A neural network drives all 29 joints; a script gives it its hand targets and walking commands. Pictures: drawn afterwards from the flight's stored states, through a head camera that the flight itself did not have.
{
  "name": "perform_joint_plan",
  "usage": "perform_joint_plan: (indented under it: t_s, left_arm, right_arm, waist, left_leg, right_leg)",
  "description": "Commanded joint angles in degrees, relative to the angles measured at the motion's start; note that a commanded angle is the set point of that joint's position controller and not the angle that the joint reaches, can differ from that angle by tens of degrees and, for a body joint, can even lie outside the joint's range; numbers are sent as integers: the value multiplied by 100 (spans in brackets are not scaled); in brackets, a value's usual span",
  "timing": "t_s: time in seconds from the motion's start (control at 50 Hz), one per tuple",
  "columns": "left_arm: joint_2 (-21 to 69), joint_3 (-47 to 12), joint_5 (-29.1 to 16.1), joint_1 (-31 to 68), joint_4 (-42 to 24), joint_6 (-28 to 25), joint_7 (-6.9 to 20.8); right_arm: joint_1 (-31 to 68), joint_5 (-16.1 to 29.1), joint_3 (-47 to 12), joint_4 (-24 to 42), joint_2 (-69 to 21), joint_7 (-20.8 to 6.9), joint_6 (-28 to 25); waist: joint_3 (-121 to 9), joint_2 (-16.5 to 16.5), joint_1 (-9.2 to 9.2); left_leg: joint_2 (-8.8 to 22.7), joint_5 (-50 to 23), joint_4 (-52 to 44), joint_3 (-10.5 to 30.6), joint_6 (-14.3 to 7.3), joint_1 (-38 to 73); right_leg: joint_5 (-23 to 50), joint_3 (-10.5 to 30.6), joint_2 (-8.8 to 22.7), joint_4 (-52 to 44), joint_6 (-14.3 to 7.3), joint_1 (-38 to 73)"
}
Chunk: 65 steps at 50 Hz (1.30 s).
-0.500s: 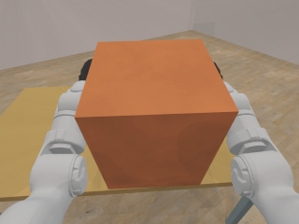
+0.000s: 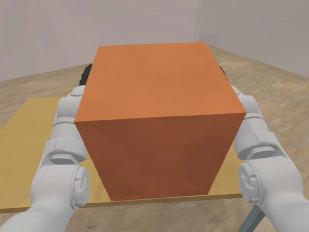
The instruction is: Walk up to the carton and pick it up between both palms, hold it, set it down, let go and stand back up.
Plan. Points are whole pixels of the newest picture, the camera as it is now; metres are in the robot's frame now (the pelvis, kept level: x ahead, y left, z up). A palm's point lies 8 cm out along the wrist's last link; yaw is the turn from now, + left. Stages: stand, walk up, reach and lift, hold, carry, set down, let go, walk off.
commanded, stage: hold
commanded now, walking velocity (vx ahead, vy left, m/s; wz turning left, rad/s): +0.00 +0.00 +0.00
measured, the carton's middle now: (156, 124) +0.33 +0.01 +0.19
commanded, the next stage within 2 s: none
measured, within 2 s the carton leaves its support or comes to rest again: neither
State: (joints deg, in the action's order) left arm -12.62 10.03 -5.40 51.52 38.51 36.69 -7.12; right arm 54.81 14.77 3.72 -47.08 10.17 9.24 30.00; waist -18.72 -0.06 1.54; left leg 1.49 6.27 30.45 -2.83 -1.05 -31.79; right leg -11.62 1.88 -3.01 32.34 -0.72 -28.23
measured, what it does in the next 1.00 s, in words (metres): stands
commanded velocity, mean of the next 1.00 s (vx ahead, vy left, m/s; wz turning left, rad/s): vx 0.00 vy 0.00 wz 0.00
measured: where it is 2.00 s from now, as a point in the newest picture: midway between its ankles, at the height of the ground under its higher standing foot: outside the picture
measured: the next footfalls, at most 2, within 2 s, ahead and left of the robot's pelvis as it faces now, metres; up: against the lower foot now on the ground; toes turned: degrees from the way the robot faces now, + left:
none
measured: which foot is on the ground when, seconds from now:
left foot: down 0.00-1.00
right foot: down 0.00-1.00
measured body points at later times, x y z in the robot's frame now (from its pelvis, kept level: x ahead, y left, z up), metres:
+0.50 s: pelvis -0.01 +0.01 +0.00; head -0.06 +0.02 +0.45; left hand +0.41 +0.20 +0.25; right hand +0.41 -0.14 +0.24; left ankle +0.09 +0.11 -0.73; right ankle +0.05 -0.11 -0.73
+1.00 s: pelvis +0.00 +0.00 +0.00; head -0.07 +0.00 +0.45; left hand +0.41 +0.18 +0.26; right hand +0.41 -0.16 +0.24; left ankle +0.09 +0.11 -0.73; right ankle +0.05 -0.11 -0.73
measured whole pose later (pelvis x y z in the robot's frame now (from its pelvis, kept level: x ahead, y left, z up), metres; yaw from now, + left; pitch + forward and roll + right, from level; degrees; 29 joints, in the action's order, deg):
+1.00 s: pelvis +0.00 +0.00 +0.00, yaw +0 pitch +7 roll -1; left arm -12.6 8.2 -1.9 51.3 34.7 39.5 -6.1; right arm 53.3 15.5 4.2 -43.6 10.5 9.1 32.7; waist -18.0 -1.6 1.5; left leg 1.5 5.7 29.0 -2.8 -1.5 -30.4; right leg -10.6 1.9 -3.0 30.1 -0.4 -26.5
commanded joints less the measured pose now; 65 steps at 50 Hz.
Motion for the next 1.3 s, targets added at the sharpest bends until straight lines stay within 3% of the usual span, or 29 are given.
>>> perform_joint_plan:
  t_s: [0.0,0.04,0.1,0.14,0.2,0.28,0.38,0.44,0.46,0.56,0.68,0.76,0.88,1.1,1.28]
  left_arm:
    - [4439,-1720,-557,5838,-2166,-268,894]
    - [4407,-1622,-471,5899,-1941,-241,934]
    - [4337,-1426,-353,5901,-1547,-244,998]
    - [4363,-1395,-321,5952,-1488,-267,1025]
    - [4218,-1142,-115,5898,-1191,-324,1110]
    - [4278,-1221,-68,5971,-1230,-416,1180]
    - [4546,-1558,-154,5892,-1519,-479,1061]
    - [4849,-1990,-404,5897,-1842,-506,911]
    - [4903,-2109,-506,5906,-1955,-506,863]
    - [4964,-2311,-664,5682,-2561,-441,745]
    - [5048,-2507,-794,5356,-3129,-258,741]
    - [4916,-2393,-725,5052,-2958,-124,824]
    - [4762,-2158,-770,5279,-2752,-120,876]
    - [4449,-1539,-481,5262,-1650,-120,1100]
    - [4422,-1525,-312,5379,-1524,-258,1149]
  right_arm:
    - [6001,1172,-1608,2601,-4203,-928,-53]
    - [5955,1080,-1436,2270,-4099,-941,-15]
    - [6196,967,-1274,2091,-4044,-983,-49]
    - [6175,894,-1165,1929,-3963,-985,-81]
    - [6141,783,-1011,1625,-3872,-1003,-176]
    - [6015,619,-904,1385,-3772,-1047,-359]
    - [6019,606,-1043,1647,-3775,-1124,-496]
    - [5906,558,-1020,1833,-3726,-1170,-505]
    - [5853,555,-1068,1945,-3798,-1178,-480]
    - [5482,839,-1492,2510,-3850,-1125,-387]
    - [5060,1155,-1755,3010,-3730,-981,-171]
    - [5353,1207,-1838,3464,-3761,-905,-102]
    - [5667,1170,-1816,3594,-3957,-877,18]
    - [5947,860,-1401,2852,-3880,-880,78]
    - [5900,697,-1251,2384,-3829,-927,-154]
  waist:
    - [-2437,-423,-102]
    - [-2135,-460,-42]
    - [-1945,-398,-99]
    - [-1919,-364,-17]
    - [-1810,-5,-47]
    - [-1983,-31,49]
    - [-2334,-314,69]
    - [-2649,-717,280]
    - [-2709,-781,309]
    - [-3061,-714,256]
    - [-3064,-705,328]
    - [-2932,-476,216]
    - [-2849,-187,67]
    - [-2122,41,24]
    - [-2213,2,77]
  left_leg:
    - [-172,356,-951,688,83,2759]
    - [-147,656,-1058,685,81,2581]
    - [-101,1077,-1164,708,13,2449]
    - [-142,1162,-1121,696,28,2636]
    - [-314,1187,-809,671,9,3309]
    - [-345,1167,-646,712,51,3794]
    - [-147,1388,-956,795,111,3582]
    - [124,1485,-1351,925,198,3208]
    - [209,1411,-1478,929,210,2991]
    - [118,414,-1207,843,371,3368]
    - [7,-646,-909,803,501,3735]
    - [-55,-560,-903,735,340,3546]
    - [-106,-156,-967,681,151,3294]
    - [-132,621,-1111,621,-46,2912]
    - [-211,759,-928,634,-1,3424]
  right_leg:
    - [9,-37,-185,-1434,129,1260]
    - [-199,-36,-169,-1446,101,1240]
    - [-576,-37,-141,-1478,46,1121]
    - [-722,-36,-58,-1567,-10,889]
    - [-1238,14,256,-1859,-244,-60]
    - [-1348,-23,395,-1928,-377,-491]
    - [-900,-173,155,-1641,-255,13]
    - [-316,-247,-113,-1345,-43,728]
    - [-79,-267,-219,-1246,51,1066]
    - [479,-139,-235,-1334,-12,1269]
    - [968,-110,-289,-1422,-8,1373]
    - [928,-78,-265,-1479,44,1445]
    - [523,-50,-234,-1546,95,1335]
    - [-419,15,-114,-1728,24,1058]
    - [-729,4,94,-1832,-152,409]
